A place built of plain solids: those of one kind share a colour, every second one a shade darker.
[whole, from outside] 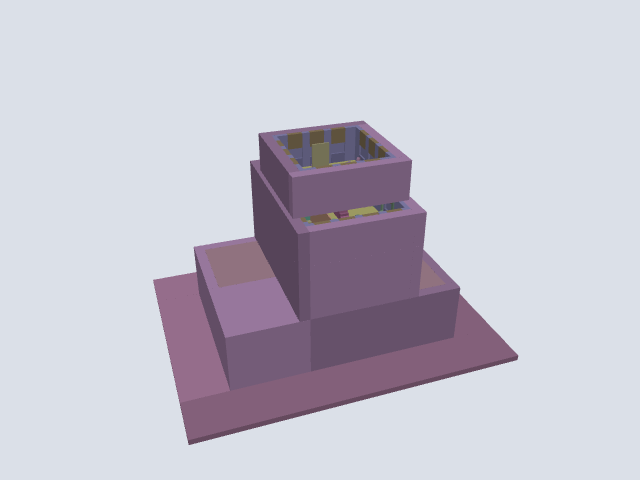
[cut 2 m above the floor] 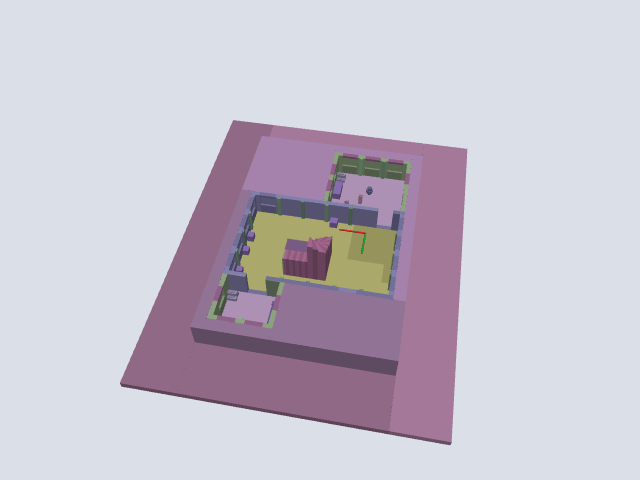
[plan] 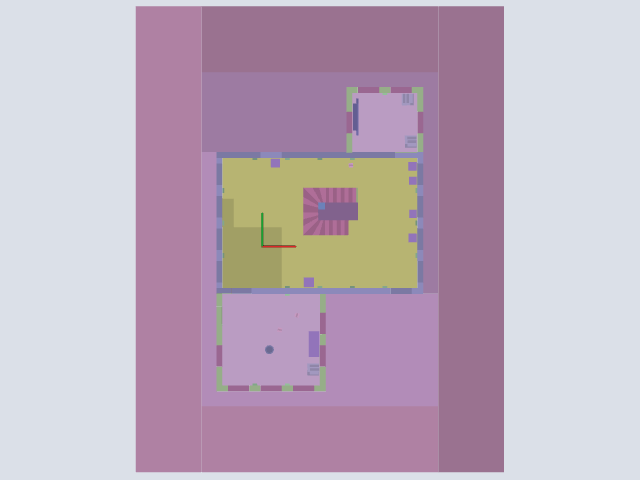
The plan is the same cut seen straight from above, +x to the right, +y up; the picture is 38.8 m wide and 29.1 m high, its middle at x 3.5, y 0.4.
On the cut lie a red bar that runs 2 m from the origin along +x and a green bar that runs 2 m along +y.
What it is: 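The timber main towers of Japanese castles, from general knowledge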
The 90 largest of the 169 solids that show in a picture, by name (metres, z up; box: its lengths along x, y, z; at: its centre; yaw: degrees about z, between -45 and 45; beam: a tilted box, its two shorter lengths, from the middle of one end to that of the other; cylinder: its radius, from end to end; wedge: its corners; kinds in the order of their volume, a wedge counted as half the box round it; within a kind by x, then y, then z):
{
 "wall_fill_storey_1": {"box": [0.9, 15.41, 5.85], "at": [-3.23, -1.97, 2.42]},
 "wall_fill_storey_2": {"box": [0.9, 9.68, 3.41], "at": [-0.9, 1.43, 14.96]},
 "wall_fill_storey_3": {"box": [6.63, 0.9, 5.85], "at": [0.54, -9.23, 2.42]},
 "wall_fill_storey_4": {"box": [8.78, 4.84, 5.85], "at": [0.71, 8.15, 2.42]},
 "wall_fill_storey_5": {"box": [14.34, 0.9, 4.94], "at": [3.49, -3.32, 7.82]},
 "wall_fill_storey_6": {"box": [14.34, 0.9, 2.96], "at": [3.49, -3.32, 11.77]},
 "wall_fill_storey_7": {"box": [7.88, 0.9, 3.41], "at": [3.49, -2.96, 14.96]},
 "wall_fill_storey_8": {"box": [7.88, 0.9, 3.41], "at": [3.49, 5.82, 14.96]},
 "wall_fill_storey_9": {"box": [14.34, 0.9, 4.94], "at": [3.49, 6.18, 7.82]},
 "wall_fill_storey_10": {"box": [14.34, 0.9, 2.96], "at": [3.49, 6.18, 11.77]},
 "wall_fill_storey_11": {"box": [6.81, 6.81, 5.85], "at": [7.26, -6.27, 2.42]},
 "wall_fill_storey_12": {"box": [4.66, 0.9, 5.85], "at": [7.43, 10.12, 2.42]},
 "wall_fill_storey_13": {"box": [0.9, 9.68, 3.41], "at": [7.88, 1.43, 14.96]},
 "wall_fill_storey_14": {"box": [0.9, 8.6, 4.94], "at": [10.21, 1.43, 7.82]},
 "wall_fill_storey_15": {"box": [0.9, 8.6, 2.96], "at": [10.21, 1.43, 11.77]},
 "wall_fill_storey_16": {"box": [0.9, 13.44, 5.85], "at": [10.21, 3.85, 2.42]},
 "ground_garden_1": {"box": [4.0, 28.25, 0.5], "at": [-5.68, 0.45, -0.27]},
 "ground_garden_2": {"box": [14.34, 4.0, 0.5], "at": [3.49, -11.68, -0.27]},
 "ground_garden_3": {"box": [14.34, 4.0, 0.5], "at": [3.49, 12.57, -0.27]},
 "ground_garden_4": {"box": [4.0, 28.25, 0.5], "at": [12.66, 0.45, -0.27]},
 "wall_fill_over_annex_1": {"box": [6.63, 5.95, 2.5], "at": [0.54, -5.8, 4.1]},
 "wall_fill_over_annex_2": {"box": [4.66, 3.98, 2.56], "at": [7.43, 7.68, 4.07]},
 "wall_storey_1": {"box": [0.36, 1.3, 2.0], "at": [-2.6, -1.52, 2.8]},
 "wall_storey_2": {"box": [0.36, 0.67, 5.5], "at": [-2.6, -0.54, 2.6]},
 "wall_storey_3": {"box": [0.36, 1.3, 2.0], "at": [-2.6, 0.45, 2.8]},
 "wall_storey_4": {"box": [0.36, 0.67, 5.5], "at": [-2.6, 1.43, 2.6]},
 "wall_storey_5": {"box": [0.36, 1.3, 2.0], "at": [-2.6, 2.42, 2.8]},
 "wall_storey_6": {"box": [0.36, 0.67, 5.5], "at": [-2.6, 3.4, 2.6]},
 "wall_storey_7": {"box": [0.36, 1.3, 2.0], "at": [-2.6, 4.39, 2.8]},
 "wall_storey_8": {"box": [0.92, 0.36, 5.5], "at": [-2.32, -2.69, 2.6]},
 "wall_storey_9": {"box": [2.67, 0.36, 5.5], "at": [-1.45, 5.55, 2.6]},
 "wall_storey_10": {"box": [0.36, 1.32, 3.41], "at": [-0.27, -1.85, 14.96]},
 "wall_storey_11": {"box": [0.36, 0.67, 3.41], "at": [-0.27, 0.45, 14.96]},
 "wall_storey_12": {"box": [0.36, 0.67, 3.41], "at": [-0.27, 2.42, 14.96]},
 "wall_storey_13": {"box": [0.36, 1.32, 3.41], "at": [-0.27, 4.71, 14.96]},
 "wall_storey_14": {"box": [1.32, 0.36, 3.41], "at": [0.21, 5.19, 14.96]},
 "wall_storey_15": {"box": [1.3, 0.36, 2.0], "at": [0.54, 5.55, 2.8]},
 "wall_storey_16": {"box": [0.67, 0.36, 3.41], "at": [2.51, 5.19, 14.96]},
 "wall_storey_17": {"box": [8.43, 0.36, 5.5], "at": [3.55, -2.69, 2.6]},
 "wall_storey_18": {"box": [5.37, 0.36, 5.5], "at": [3.87, 5.55, 2.6]},
 "wall_storey_19": {"box": [0.67, 0.36, 3.41], "at": [4.48, 5.19, 14.96]},
 "wall_storey_20": {"box": [2.64, 0.36, 2.96], "at": [4.48, 5.55, 11.77]},
 "wall_storey_21": {"box": [1.32, 0.36, 3.41], "at": [6.77, 5.19, 14.96]},
 "wall_storey_22": {"box": [1.3, 0.36, 2.0], "at": [8.42, -2.69, 2.8]},
 "wall_storey_23": {"box": [2.67, 0.36, 2.96], "at": [8.43, 5.55, 11.77]},
 "wall_storey_24": {"box": [1.71, 0.36, 5.5], "at": [8.91, 5.55, 2.6]},
 "wall_storey_25": {"box": [0.7, 0.36, 5.5], "at": [9.41, -2.69, 2.6]},
 "wall_storey_26": {"box": [0.36, 0.7, 5.5], "at": [9.58, -2.52, 2.6]},
 "wall_storey_27": {"box": [0.36, 1.3, 2.0], "at": [9.58, -1.52, 2.8]},
 "wall_storey_28": {"box": [0.36, 0.67, 5.5], "at": [9.58, -0.54, 2.6]},
 "wall_storey_29": {"box": [0.36, 1.3, 2.0], "at": [9.58, 0.45, 2.8]},
 "wall_storey_30": {"box": [0.36, 0.67, 5.5], "at": [9.58, 1.43, 2.6]},
 "wall_storey_31": {"box": [0.36, 1.3, 2.0], "at": [9.58, 2.42, 2.8]},
 "wall_storey_32": {"box": [0.36, 0.67, 5.5], "at": [9.58, 3.4, 2.6]},
 "wall_storey_33": {"box": [0.36, 1.3, 2.0], "at": [9.58, 4.39, 2.8]},
 "wall_storey_34": {"box": [0.36, 0.7, 5.5], "at": [9.58, 5.39, 2.6]},
 "floor_storey_1": {"box": [3.61, 3.68, 0.55], "at": [-0.62, -0.67, -0.28]},
 "floor_storey_2": {"box": [3.61, 2.47, 0.55], "at": [-0.62, 4.14, -0.28]},
 "floor_storey_3": {"box": [2.92, 1.75, 0.55], "at": [-0.28, 2.04, -0.28]},
 "floor_storey_4": {"box": [2.8, 7.16, 0.3], "at": [1.31, 1.43, 13.4]},
 "floor_storey_5": {"box": [8.22, 7.88, 0.55], "at": [5.29, 1.43, -0.28]},
 "floor_storey_6": {"box": [7.57, 4.86, 0.3], "at": [5.62, 2.94, 10.44]},
 "floor_annex_1": {"box": [5.91, 5.55, 0.55], "at": [0.54, -5.64, -0.28]},
 "floor_annex_2": {"box": [3.94, 3.58, 0.55], "at": [7.43, 7.52, -0.28]},
 "step_1": {"wedge": [[2.49, 0.69, -0.05], [2.49, 0.69, 2.02], [2.49, 1.32, -0.05], [2.49, 1.32, 2.02], [3.39, 1.59, -0.05], [3.39, 1.59, 2.02], [3.39, 1.84, -0.05], [3.39, 1.84, 2.02]]},
 "step_2": {"wedge": [[2.49, 0.69, -0.05], [2.49, 0.69, 1.82], [3.04, 0.69, -0.05], [3.04, 0.69, 1.82], [3.22, 1.59, -0.05], [3.22, 1.59, 1.82], [3.56, 1.59, -0.05], [3.56, 1.59, 1.82]]},
 "step_3": {"wedge": [[2.49, 2.6, -0.05], [2.49, 2.6, 3.03], [2.49, 3.08, -0.05], [2.49, 3.08, 3.03], [3.39, 2.36, -0.05], [3.39, 2.36, 3.03], [3.39, 2.56, -0.05], [3.39, 2.56, 3.03]]},
 "step_4": {"wedge": [[2.49, 3.01, -0.05], [2.49, 3.01, 3.23], [2.49, 3.57, -0.05], [2.49, 3.57, 3.23], [3.39, 2.49, -0.05], [3.39, 2.49, 3.23], [3.39, 2.84, -0.05], [3.39, 2.84, 3.23]]},
 "step_5": {"wedge": [[2.49, 3.57, -0.05], [2.49, 3.57, 3.43], [3.11, 3.57, -0.05], [3.11, 3.57, 3.43], [3.39, 2.67, -0.05], [3.39, 2.67, 3.43], [3.63, 2.67, -0.05], [3.63, 2.67, 3.43]]},
 "step_6": {"wedge": [[3.04, 3.57, -0.05], [3.04, 3.57, 3.63], [3.51, 3.57, -0.05], [3.51, 3.57, 3.63], [3.56, 2.67, -0.05], [3.56, 2.67, 3.63], [3.76, 2.67, -0.05], [3.76, 2.67, 3.63]]},
 "step_7": {"box": [0.3, 0.9, 4.08], "at": [3.95, 3.12, 1.99]},
 "step_8": {"box": [0.3, 0.9, 4.29], "at": [4.19, 3.12, 2.09]},
 "step_9": {"box": [0.3, 0.9, 4.49], "at": [4.43, 3.12, 2.19]},
 "step_10": {"box": [0.3, 0.9, 4.69], "at": [4.67, 3.12, 2.29]},
 "step_11": {"box": [0.3, 0.9, 4.89], "at": [4.9, 3.12, 2.4]},
 "step_12": {"box": [0.3, 0.9, 5.09], "at": [5.14, 3.12, 2.5]},
 "step_13": {"box": [0.3, 0.9, 5.29], "at": [5.38, 3.12, 2.6]},
 "step_14": {"box": [0.3, 0.9, 5.5], "at": [5.61, 3.12, 2.7]},
 "store_1": {"box": [2.42, 1.08, 5.35], "at": [4.59, 2.13, 2.67]},
 "wall_annex_1": {"box": [0.36, 1.5, 3.0], "at": [-2.6, -8.03, 1.35]},
 "wall_annex_2": {"box": [0.36, 1.17, 3.0], "at": [-2.6, -5.39, 1.35]},
 "wall_annex_3": {"box": [0.36, 0.78, 3.0], "at": [-2.6, -3.22, 1.35]},
 "wall_annex_4": {"box": [0.36, 1.5, 3.0], "at": [3.67, -8.03, 1.35]},
 "wall_annex_5": {"box": [0.36, 1.18, 3.0], "at": [3.67, -3.42, 1.35]},
 "wall_annex_6": {"box": [0.36, 1.18, 2.93], "at": [5.28, 6.28, 1.32]},
 "wall_annex_7": {"box": [0.36, 1.5, 2.93], "at": [5.28, 8.92, 1.32]},
 "wall_annex_8": {"box": [0.36, 1.18, 2.93], "at": [9.58, 6.28, 1.32]},
 "wall_annex_9": {"box": [0.36, 1.5, 2.93], "at": [9.58, 8.92, 1.32]},
 "wall_beside_left_1": {"box": [6.35, 0.12, 5.89], "at": [4.08, 0.45, 8.59]},
 "wall_1": {"box": [0.42, 0.42, 6.65], "at": [3.6, 2.46, 3.27]}
}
